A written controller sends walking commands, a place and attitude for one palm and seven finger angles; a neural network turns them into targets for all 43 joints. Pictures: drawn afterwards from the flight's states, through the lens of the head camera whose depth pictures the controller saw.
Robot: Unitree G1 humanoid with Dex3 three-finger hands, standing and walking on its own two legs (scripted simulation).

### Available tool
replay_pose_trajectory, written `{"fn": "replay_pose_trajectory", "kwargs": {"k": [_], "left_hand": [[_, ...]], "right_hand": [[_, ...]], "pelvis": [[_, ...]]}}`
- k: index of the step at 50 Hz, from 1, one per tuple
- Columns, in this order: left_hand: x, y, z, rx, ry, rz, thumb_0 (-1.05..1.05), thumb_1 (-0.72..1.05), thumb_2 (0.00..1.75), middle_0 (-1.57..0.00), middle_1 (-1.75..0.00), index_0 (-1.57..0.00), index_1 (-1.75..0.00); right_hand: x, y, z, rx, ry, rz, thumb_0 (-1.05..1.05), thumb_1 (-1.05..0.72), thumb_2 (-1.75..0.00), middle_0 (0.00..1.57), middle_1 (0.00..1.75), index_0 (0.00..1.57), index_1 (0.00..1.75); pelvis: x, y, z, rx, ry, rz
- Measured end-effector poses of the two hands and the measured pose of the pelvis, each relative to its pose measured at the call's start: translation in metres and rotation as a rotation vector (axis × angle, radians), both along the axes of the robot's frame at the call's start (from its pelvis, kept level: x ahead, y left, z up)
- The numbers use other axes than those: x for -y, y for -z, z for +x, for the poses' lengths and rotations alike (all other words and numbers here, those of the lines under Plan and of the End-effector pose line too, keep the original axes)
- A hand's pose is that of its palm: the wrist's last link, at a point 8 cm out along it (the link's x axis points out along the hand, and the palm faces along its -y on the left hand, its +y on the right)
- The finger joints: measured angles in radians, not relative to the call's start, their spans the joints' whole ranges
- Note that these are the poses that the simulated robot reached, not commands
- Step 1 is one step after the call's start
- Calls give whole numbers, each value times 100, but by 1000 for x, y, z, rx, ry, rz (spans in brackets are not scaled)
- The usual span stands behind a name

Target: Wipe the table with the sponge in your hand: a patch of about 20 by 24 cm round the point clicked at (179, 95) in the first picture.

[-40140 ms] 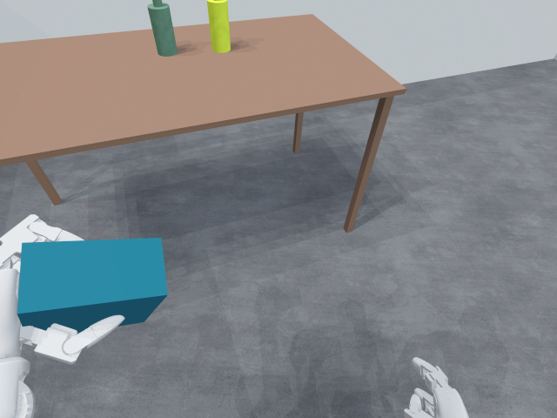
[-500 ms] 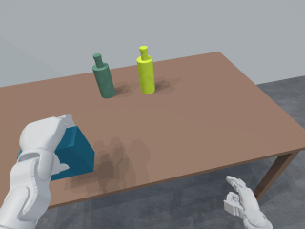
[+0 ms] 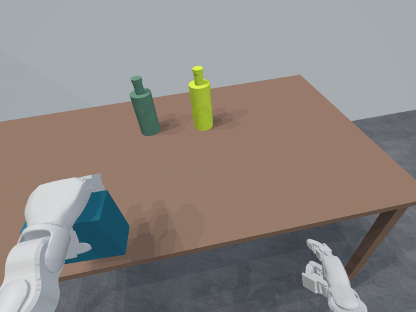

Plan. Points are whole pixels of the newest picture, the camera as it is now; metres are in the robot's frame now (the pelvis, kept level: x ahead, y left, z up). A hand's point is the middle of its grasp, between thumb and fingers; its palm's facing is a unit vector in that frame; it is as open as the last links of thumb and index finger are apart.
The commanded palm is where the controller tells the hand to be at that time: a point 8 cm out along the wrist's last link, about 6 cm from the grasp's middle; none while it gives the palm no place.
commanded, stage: bring the sponge back beside the body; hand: left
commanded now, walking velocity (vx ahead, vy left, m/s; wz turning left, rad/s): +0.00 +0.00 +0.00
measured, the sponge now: (86, 234) +0.20 +0.28 +0.07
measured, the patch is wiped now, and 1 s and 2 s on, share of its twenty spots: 1.00 1.00 1.00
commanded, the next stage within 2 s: step back with the hand held close in 0.70 s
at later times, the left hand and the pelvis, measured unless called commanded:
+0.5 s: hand (63, 228) +0.18 +0.29 +0.12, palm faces +0.09 -0.08 -0.99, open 10.1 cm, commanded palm +0.15 +0.28 +0.19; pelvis +0.00 +0.00 +0.00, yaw +0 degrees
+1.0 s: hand (90, 209) +0.22 +0.25 +0.14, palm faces +0.29 -0.83 -0.47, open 10.1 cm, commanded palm +0.16 +0.29 +0.18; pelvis -0.01 +0.01 -0.01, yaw -1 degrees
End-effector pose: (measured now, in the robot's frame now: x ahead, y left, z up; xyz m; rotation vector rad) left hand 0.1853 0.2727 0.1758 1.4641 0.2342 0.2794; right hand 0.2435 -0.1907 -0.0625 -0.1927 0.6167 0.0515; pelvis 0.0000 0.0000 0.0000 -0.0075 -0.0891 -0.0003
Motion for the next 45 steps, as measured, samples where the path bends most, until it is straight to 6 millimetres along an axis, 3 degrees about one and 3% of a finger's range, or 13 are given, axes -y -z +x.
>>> {"fn": "replay_pose_trajectory", "kwargs": {"k": [9, 15, 21, 29, 37, 42, 45], "left_hand": [[-12, -3, -11, 43, -60, -10, -1, -51, 106, -71, -133, -74, -131], [-6, 7, -17, -4, -40, -29, -1, -51, 106, -71, -133, -74, -132], [-4, 5, -25, 15, 2, -4, -1, -51, 106, -71, -133, -74, -131], [-20, 2, -23, 47, -67, -17, -1, -51, 106, -71, -133, -74, -131], [-9, 5, -21, 20, -6, -18, -1, -51, 106, -71, -133, -74, -132], [-14, 3, -24, 34, -18, 7, -1, -51, 106, -71, -133, -74, -132], [-23, 7, -21, 204, 33, -521, -1, -51, 106, -71, -133, -74, -131]], "right_hand": [[1, -1, 0, 4, -2, 2, 2, -90, -90, 20, 30, 20, 30], [0, -2, 0, 8, 0, -5, 2, -90, -90, 21, 30, 21, 30], [-2, -3, -1, 12, -2, -14, 2, -90, -90, 21, 30, 20, 30], [-5, -4, -2, 8, 4, -10, 2, -90, -90, 21, 30, 20, 30], [-7, -5, -4, 17, 4, -10, 2, -90, -90, 21, 30, 20, 30], [-9, -5, -4, 15, -2, -5, 2, -90, -90, 21, 30, 20, 30], [-10, -10, -11, 46, -1, -10, 2, -90, -90, 21, 30, 20, 30]], "pelvis": [[1, 0, -1, 7, 0, -3], [-1, 0, -1, 6, 0, -3], [-3, 1, 0, 12, 2, -5], [-5, 0, -2, 17, 0, -6], [-9, 0, -3, 15, 2, -4], [-9, 0, -4, 17, 4, -5], [-8, 1, -6, -15, 5, -14]]}}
